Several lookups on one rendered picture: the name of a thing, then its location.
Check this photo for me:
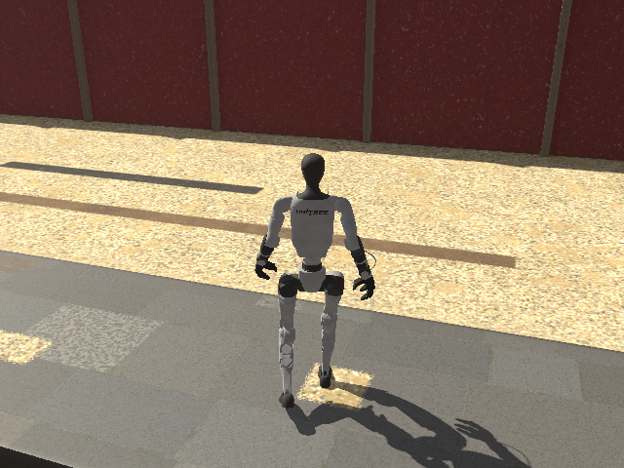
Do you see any left robot forearm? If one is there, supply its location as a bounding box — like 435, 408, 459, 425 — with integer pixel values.
256, 233, 274, 266

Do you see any left robot upper arm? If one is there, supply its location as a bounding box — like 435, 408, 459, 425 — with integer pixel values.
264, 195, 293, 248

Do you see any robot head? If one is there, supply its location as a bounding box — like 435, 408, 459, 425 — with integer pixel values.
296, 153, 330, 200

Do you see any right robot forearm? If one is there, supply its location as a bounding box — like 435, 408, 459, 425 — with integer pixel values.
351, 236, 371, 280

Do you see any right robot hand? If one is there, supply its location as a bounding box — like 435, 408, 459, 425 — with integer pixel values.
353, 275, 375, 300

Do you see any robot right shin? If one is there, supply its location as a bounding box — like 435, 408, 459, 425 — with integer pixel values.
322, 313, 337, 375

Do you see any left robot hand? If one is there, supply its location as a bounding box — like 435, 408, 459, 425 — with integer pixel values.
254, 261, 277, 280

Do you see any right robot upper arm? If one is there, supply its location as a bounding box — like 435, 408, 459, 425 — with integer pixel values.
332, 196, 360, 252

